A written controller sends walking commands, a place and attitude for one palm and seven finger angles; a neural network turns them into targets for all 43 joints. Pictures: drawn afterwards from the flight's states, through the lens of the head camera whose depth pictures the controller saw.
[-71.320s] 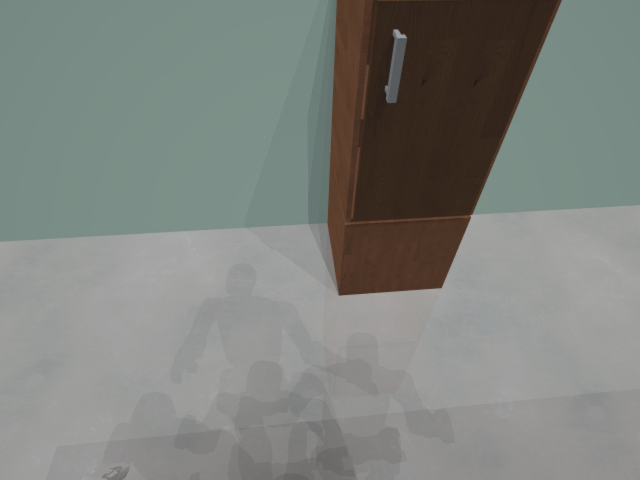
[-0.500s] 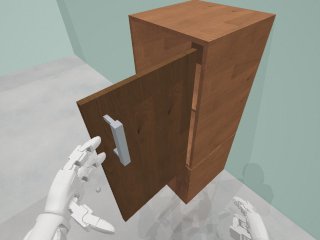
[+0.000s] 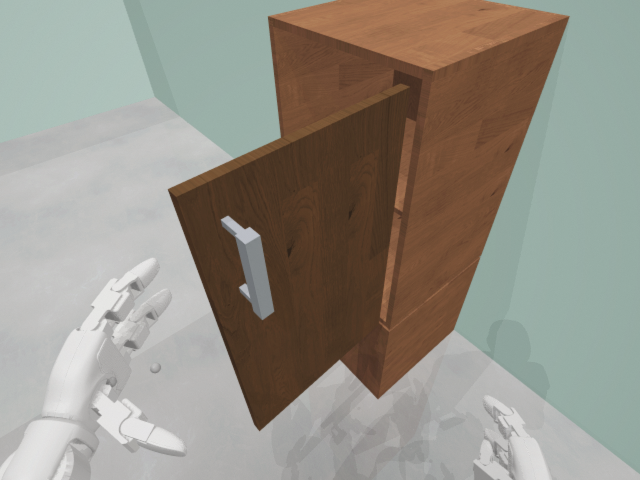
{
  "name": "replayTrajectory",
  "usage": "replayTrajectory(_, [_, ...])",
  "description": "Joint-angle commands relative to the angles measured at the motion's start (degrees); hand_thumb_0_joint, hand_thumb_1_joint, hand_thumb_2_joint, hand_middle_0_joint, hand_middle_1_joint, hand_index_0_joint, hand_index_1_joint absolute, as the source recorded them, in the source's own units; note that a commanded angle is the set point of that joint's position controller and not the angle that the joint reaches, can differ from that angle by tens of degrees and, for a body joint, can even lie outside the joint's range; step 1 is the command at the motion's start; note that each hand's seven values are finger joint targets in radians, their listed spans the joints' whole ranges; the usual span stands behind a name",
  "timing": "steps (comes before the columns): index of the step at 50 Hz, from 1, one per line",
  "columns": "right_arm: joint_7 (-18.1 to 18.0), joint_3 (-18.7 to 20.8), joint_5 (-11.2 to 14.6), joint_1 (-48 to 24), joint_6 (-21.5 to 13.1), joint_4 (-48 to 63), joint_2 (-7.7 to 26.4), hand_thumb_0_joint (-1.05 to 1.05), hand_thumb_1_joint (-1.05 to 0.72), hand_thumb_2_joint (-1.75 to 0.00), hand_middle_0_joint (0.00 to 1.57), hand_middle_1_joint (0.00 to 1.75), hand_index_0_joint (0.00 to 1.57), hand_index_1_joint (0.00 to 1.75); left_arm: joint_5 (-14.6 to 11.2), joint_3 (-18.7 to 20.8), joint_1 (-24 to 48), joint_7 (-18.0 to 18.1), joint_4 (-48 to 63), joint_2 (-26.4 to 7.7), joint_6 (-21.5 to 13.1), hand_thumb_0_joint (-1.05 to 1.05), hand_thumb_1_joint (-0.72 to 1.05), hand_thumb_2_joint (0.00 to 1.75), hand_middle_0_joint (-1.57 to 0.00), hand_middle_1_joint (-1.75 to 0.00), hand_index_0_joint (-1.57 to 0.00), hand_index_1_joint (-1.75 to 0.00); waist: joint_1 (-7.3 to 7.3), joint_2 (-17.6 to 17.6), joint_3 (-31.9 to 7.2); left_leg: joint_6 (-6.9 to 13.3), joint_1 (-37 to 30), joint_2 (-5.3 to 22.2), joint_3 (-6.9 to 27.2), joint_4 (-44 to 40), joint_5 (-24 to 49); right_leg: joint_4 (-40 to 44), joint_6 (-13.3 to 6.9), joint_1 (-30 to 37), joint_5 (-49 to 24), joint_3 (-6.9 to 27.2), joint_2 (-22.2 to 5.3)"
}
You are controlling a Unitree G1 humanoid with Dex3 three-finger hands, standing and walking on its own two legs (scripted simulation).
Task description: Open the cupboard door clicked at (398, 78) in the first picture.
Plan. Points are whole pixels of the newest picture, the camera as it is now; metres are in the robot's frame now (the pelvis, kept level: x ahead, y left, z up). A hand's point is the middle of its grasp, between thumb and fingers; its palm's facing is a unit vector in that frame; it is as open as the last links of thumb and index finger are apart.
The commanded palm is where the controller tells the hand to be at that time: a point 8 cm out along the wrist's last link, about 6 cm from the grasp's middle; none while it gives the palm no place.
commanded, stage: draw the hand back to the body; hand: left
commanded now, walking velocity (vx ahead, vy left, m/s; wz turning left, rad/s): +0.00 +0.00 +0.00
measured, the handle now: (247, 268) +0.32 +0.12 +0.14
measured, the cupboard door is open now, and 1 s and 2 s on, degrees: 93 93 93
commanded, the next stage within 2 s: step back with the hand held close in 1.36 s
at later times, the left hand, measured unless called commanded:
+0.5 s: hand (83, 368) +0.18 +0.25 +0.14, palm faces +0.28 -0.92 -0.27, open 14.8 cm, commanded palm +0.14 +0.30 +0.16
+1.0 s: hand (57, 320) +0.22 +0.29 +0.16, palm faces +0.41 -0.82 -0.40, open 8.9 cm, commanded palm +0.17 +0.33 +0.18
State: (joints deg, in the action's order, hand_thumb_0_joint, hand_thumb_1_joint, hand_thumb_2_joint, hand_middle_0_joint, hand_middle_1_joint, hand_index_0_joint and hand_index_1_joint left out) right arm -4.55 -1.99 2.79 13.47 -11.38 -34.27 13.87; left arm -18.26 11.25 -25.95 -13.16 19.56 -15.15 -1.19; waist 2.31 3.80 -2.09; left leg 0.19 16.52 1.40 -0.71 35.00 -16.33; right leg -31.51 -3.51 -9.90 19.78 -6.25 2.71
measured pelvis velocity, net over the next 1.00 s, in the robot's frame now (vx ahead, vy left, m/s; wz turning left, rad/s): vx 0.02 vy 0.03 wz -0.04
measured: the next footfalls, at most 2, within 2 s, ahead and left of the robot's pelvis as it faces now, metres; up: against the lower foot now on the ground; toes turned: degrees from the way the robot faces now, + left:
none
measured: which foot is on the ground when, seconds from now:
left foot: down 0.00-1.00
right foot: down 0.00-1.00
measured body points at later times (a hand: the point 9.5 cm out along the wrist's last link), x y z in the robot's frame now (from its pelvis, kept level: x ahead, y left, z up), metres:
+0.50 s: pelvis +0.00 +0.04 +0.01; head -0.02 +0.04 +0.46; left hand +0.16 +0.30 +0.15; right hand +0.20 -0.16 -0.05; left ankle +0.03 +0.12 -0.73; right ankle -0.02 -0.07 -0.73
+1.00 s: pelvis +0.02 +0.03 +0.02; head +0.00 +0.02 +0.46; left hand +0.19 +0.33 +0.19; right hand +0.19 -0.20 -0.07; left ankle +0.03 +0.12 -0.73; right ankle -0.02 -0.07 -0.73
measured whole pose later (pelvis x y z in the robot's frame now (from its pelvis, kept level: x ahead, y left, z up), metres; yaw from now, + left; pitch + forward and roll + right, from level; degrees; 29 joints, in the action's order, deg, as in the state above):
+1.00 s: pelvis +0.02 +0.03 +0.02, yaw -2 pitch -5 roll -1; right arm -3.4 -0.8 0.3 11.6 -4.0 -36.8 13.5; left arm -3.7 18.2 -27.5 6.9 22.4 -20.6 -4.7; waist 4.0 3.1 1.6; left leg 2.5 6.1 -0.7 -4.0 23.4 -12.9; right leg -19.6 -1.1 -0.3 14.8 -2.8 1.0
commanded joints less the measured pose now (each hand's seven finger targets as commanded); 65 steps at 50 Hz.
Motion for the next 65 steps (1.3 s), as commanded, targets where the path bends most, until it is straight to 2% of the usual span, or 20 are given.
replayTrajectory(1, [-0.18,1.34,0.17,-9.66,-4.51,10.91,5.41,0.00,-0.90,-0.90,0.20,0.30,0.20,0.30,-1.61,5.76,3.20,-0.51,14.02,-7.10,-2.59,0.00,-0.50,0.30,-0.15,-0.30,-0.15,-0.30,1.30,-2.74,-3.82,1.89,-6.01,-1.41,2.44,-4.13,9.91,7.93,4.09,-3.91,-15.17,6.46,-3.69])
replayTrajectory(4, [0.15,1.11,0.39,-9.84,-5.31,11.36,5.81,0.00,-0.90,-0.90,0.20,0.30,0.20,0.30,-1.43,3.54,2.92,-1.60,16.49,-6.01,-1.43,0.00,-0.50,0.30,-0.15,-0.30,-0.15,-0.30,1.30,-0.27,-3.36,2.06,-7.23,-1.34,2.52,-5.30,12.02,6.44,3.16,-3.78,-17.33,4.00,-2.37])
replayTrajectory(6, [0.32,1.13,0.46,-9.23,-5.61,11.50,6.01,0.00,-0.90,-0.90,0.20,0.30,0.20,0.30,-1.12,3.20,3.08,-1.70,18.19,-6.10,-0.56,0.00,-0.50,0.30,-0.15,-0.30,-0.15,-0.30,1.03,-0.74,-3.28,2.02,-7.71,-1.19,2.98,-6.30,11.51,6.13,2.86,-4.64,-15.77,2.70,-1.66])
replayTrajectory(9, [0.39,1.22,0.26,-9.12,-5.60,11.22,6.19,0.00,-0.90,-0.90,0.20,0.30,0.20,0.30,-0.49,4.55,2.61,-0.74,19.46,-7.24,0.37,0.00,-0.50,0.30,-0.15,-0.30,-0.15,-0.30,1.42,-1.68,-3.54,1.73,-8.16,-0.95,3.59,-7.03,11.56,6.01,2.44,-4.46,-14.24,1.85,-1.13])
replayTrajectory(14, [0.42,1.10,0.18,-9.32,-4.62,10.77,5.99,0.00,-0.90,-0.90,0.20,0.30,0.20,0.30,-0.05,6.38,3.18,0.78,19.56,-7.92,1.41,0.00,-0.32,0.37,-0.16,-0.30,-0.16,-0.30,1.49,-0.83,-2.39,1.00,-7.99,-0.59,4.20,-8.54,9.56,6.49,2.15,-5.11,-10.88,1.27,-0.78])
replayTrajectory(15, [-0.27,0.59,-1.19,-10.63,-4.01,11.42,5.20,0.00,-0.90,-0.90,0.20,0.30,0.20,0.30,9.01,4.89,5.92,8.76,25.24,-12.61,-2.27,0.00,-0.29,0.39,-0.16,-0.30,-0.16,-0.30,1.96,-0.21,-0.19,1.16,-7.35,-0.39,4.14,-10.25,6.24,9.84,1.67,-3.63,-8.30,4.64,-1.73])
replayTrajectory(16, [-0.61,0.46,-1.89,-9.47,-3.40,10.49,4.58,0.00,-0.90,-0.90,0.20,0.30,0.20,0.30,9.76,3.29,0.23,12.18,20.26,-8.07,-2.43,0.00,-0.26,0.40,-0.16,-0.30,-0.16,-0.30,1.22,-0.31,2.62,0.88,-7.46,-0.16,3.94,-11.08,4.17,11.48,1.54,-4.65,-6.36,4.70,-2.27])
replayTrajectory(17, [-0.38,0.34,-1.80,-9.03,-2.61,10.43,4.55,0.00,-0.90,-0.90,0.20,0.30,0.20,0.30,10.32,1.11,-1.08,13.50,18.47,-5.47,-2.32,0.00,-0.22,0.42,-0.16,-0.30,-0.16,-0.30,0.64,-1.90,4.18,0.64,-6.92,0.06,4.52,-12.03,2.21,11.62,1.58,-5.11,-5.01,4.32,-2.24])
replayTrajectory(21, [-0.02,0.73,-2.59,-9.62,-0.63,9.92,5.08,0.00,-0.90,-0.90,0.20,0.30,0.20,0.30,13.78,1.34,2.88,18.06,21.83,-7.70,-4.42,0.00,-0.08,0.48,-0.16,-0.30,-0.16,-0.30,0.59,1.75,1.80,0.66,-8.88,0.75,5.11,-15.29,-0.64,12.17,1.37,-1.28,-4.39,5.15,-2.43])
replayTrajectory(24, [-0.05,0.98,-3.00,-9.74,0.14,9.13,5.29,0.00,-0.90,-0.90,0.20,0.30,0.20,0.30,15.16,3.06,3.49,20.07,21.46,-9.74,-5.30,0.00,0.02,0.52,-0.17,-0.30,-0.17,-0.30,0.92,2.38,0.28,0.37,-9.94,1.13,5.77,-17.04,-0.09,12.24,1.19,1.37,-5.66,5.34,-2.30])
replayTrajectory(26, [0.14,1.03,-3.12,-10.03,0.43,8.97,5.28,0.00,-0.90,-0.90,0.20,0.30,0.20,0.30,15.49,2.70,3.95,20.62,21.99,-9.01,-5.87,0.00,0.09,0.55,-0.17,-0.30,-0.17,-0.30,0.82,3.25,-0.19,0.13,-10.87,1.28,6.06,-17.59,1.08,12.25,1.24,2.07,-6.60,5.30,-2.30])
replayTrajectory(31, [0.39,1.51,-3.16,-10.33,2.03,8.16,5.45,0.00,-0.90,-0.90,0.20,0.30,0.20,0.30,15.44,5.17,2.06,21.24,17.76,-9.73,-6.12,0.00,0.27,0.63,-0.18,-0.30,-0.18,-0.30,1.26,-1.10,0.95,-0.22,-10.97,1.79,6.10,-18.59,4.74,12.76,1.21,3.94,-8.63,5.18,-1.96])
replayTrajectory(42, [0.87,2.69,-2.86,-9.84,3.65,7.31,5.73,0.00,-0.90,-0.90,0.20,0.30,0.20,0.30,14.90,11.64,1.47,21.20,16.89,-13.87,-7.26,0.00,0.65,0.80,-0.19,-0.30,-0.19,-0.30,1.78,0.79,-1.26,-0.34,-13.68,1.41,3.50,-15.91,16.05,13.88,1.23,5.80,-14.66,5.66,-2.19])
replayTrajectory(47, [0.72,3.07,-2.63,-9.78,4.29,6.79,5.78,0.00,-0.90,-0.90,0.20,0.30,0.20,0.30,14.36,13.82,3.06,21.11,14.73,-15.10,-7.17,0.00,0.83,0.87,-0.20,-0.30,-0.20,-0.30,1.57,-0.24,-0.61,0.30,-14.78,1.08,2.05,-14.72,18.84,14.79,1.50,5.14,-17.53,5.89,-2.43])
replayTrajectory(49, [0.59,3.12,-2.56,-9.75,4.51,6.47,5.91,0.00,-0.90,-0.90,0.20,0.30,0.20,0.30,14.33,14.39,4.73,21.13,13.65,-15.70,-7.06,0.00,0.90,0.90,-0.20,-0.30,-0.20,-0.30,1.44,0.75,0.17,0.45,-14.82,0.89,1.84,-14.54,19.20,15.28,1.38,4.97,-18.06,6.12,-2.54])
replayTrajectory(52, [0.63,3.22,-2.58,-10.11,4.67,6.59,5.93,0.00,-0.90,-0.90,0.20,0.30,0.20,0.30,14.15,12.07,4.67,20.64,12.45,-13.55,-6.86,0.00,0.90,0.90,-0.20,-0.30,-0.20,-0.30,1.13,0.10,1.21,0.93,-15.52,0.79,1.31,-14.76,17.58,15.90,1.82,3.62,-17.08,6.17,-2.61])
replayTrajectory(55, [0.56,3.39,-2.72,-10.41,4.81,6.84,6.05,0.00,-0.90,-0.90,0.20,0.30,0.20,0.30,13.94,12.13,4.46,20.53,12.61,-13.97,-6.91,0.00,0.90,0.90,-0.20,-0.30,-0.20,-0.30,1.37,-2.17,0.18,1.39,-15.84,0.40,1.02,-14.39,18.06,16.14,2.02,4.43,-18.84,6.58,-2.83])
replayTrajectory(59, [0.34,3.31,-2.83,-10.49,5.06,6.88,5.87,0.00,-0.90,-0.90,0.20,0.30,0.20,0.30,14.02,13.83,4.68,20.59,13.77,-16.07,-7.03,0.00,0.90,0.90,-0.20,-0.30,-0.20,-0.30,1.85,-1.54,-1.63,1.51,-16.03,-0.12,0.63,-13.71,19.30,16.14,1.98,5.93,-21.31,7.08,-3.11])
replayTrajectory(61, [0.24,3.20,-2.83,-10.64,5.05,6.92,5.50,0.00,-0.90,-0.90,0.20,0.30,0.20,0.30,13.91,14.28,4.69,20.62,14.81,-16.22,-7.13,0.00,0.90,0.90,-0.20,-0.30,-0.20,-0.30,1.79,0.20,-2.03,1.50,-16.49,-0.18,0.33,-13.44,19.78,16.03,2.11,5.68,-22.35,7.16,-3.24])
replayTrajectory(65, [0.12,3.08,-2.72,-11.09,5.49,6.98,5.14,0.00,-0.90,-0.90,0.20,0.30,0.20,0.30,13.71,14.02,4.24,20.46,14.19,-15.80,-6.83,0.00,0.90,0.90,-0.20,-0.30,-0.20,-0.30,1.71,0.47,-0.93,1.63,-16.33,-0.28,-0.13,-13.09,20.29,16.39,2.23,5.36,-24.12,7.57,-3.45])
